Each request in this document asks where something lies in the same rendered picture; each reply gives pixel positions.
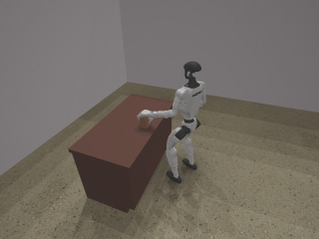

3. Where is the sponge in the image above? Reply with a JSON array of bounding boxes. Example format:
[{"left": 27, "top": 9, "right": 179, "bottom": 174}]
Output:
[{"left": 140, "top": 117, "right": 152, "bottom": 128}]

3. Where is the robot left upper arm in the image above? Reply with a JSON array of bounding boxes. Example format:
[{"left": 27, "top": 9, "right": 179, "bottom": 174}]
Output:
[{"left": 170, "top": 88, "right": 188, "bottom": 118}]

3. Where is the robot left forearm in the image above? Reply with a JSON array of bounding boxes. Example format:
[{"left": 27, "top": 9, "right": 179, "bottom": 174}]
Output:
[{"left": 150, "top": 110, "right": 173, "bottom": 119}]

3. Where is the table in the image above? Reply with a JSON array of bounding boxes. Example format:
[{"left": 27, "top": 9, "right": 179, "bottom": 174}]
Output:
[{"left": 68, "top": 94, "right": 173, "bottom": 213}]

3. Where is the robot right upper arm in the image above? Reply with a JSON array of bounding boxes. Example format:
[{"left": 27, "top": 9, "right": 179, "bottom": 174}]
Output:
[{"left": 197, "top": 81, "right": 206, "bottom": 106}]

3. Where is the right robot foot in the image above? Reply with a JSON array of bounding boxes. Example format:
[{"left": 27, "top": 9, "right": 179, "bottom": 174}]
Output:
[{"left": 182, "top": 158, "right": 197, "bottom": 170}]

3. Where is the left robot foot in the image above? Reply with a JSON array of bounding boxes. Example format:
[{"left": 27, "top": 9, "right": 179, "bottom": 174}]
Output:
[{"left": 166, "top": 171, "right": 181, "bottom": 183}]

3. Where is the robot foot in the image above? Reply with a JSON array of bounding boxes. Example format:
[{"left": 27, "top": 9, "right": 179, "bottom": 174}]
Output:
[
  {"left": 182, "top": 158, "right": 197, "bottom": 170},
  {"left": 166, "top": 171, "right": 181, "bottom": 183}
]

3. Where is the robot left hand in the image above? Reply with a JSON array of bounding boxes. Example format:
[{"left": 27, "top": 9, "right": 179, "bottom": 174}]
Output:
[{"left": 137, "top": 110, "right": 153, "bottom": 123}]

